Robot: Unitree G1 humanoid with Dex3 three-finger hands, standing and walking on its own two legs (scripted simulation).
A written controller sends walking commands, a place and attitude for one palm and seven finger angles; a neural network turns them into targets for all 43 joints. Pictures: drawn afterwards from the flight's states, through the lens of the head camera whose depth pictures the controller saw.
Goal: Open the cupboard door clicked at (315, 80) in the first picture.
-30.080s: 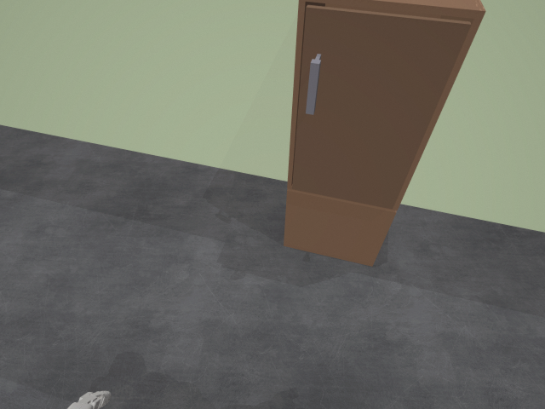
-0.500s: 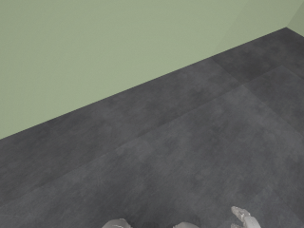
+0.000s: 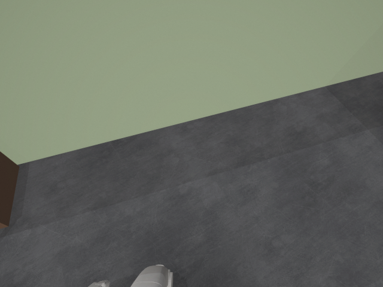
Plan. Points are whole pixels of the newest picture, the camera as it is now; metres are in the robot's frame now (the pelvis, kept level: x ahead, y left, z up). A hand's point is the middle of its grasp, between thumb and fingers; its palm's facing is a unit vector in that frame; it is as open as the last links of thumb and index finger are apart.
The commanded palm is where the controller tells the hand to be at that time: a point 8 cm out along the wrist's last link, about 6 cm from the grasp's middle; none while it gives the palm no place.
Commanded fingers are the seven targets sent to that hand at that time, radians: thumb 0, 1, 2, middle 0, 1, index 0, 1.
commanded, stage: turn to face it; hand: left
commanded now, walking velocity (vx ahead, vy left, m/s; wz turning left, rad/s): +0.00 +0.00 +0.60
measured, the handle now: out of the picture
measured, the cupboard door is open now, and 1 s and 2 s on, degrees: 53 53 53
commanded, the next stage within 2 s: take the last steps up to it in 1.80 s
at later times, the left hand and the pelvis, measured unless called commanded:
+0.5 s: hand out of the picture +0.01 +0.25 -0.17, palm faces +0.32 -0.91 -0.27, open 7.4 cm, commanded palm none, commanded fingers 0.00 0.90 0.90 -0.20 -0.30 -0.20 -0.30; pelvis -0.01 +0.01 -0.01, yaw +17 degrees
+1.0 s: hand out of the picture -0.08 +0.17 -0.18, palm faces +0.60 -0.77 -0.23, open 7.3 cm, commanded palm none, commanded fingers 0.00 0.90 0.90 -0.20 -0.30 -0.20 -0.30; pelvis +0.00 -0.02 -0.01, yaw +37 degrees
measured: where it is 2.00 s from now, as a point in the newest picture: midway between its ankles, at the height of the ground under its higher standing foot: outside the picture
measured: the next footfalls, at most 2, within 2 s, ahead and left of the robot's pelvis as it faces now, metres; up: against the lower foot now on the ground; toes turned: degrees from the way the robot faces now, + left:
left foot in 0.22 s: +0.03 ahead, +0.13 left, +0.00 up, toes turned +15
right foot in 0.62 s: +0.07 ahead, -0.12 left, +0.00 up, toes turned +20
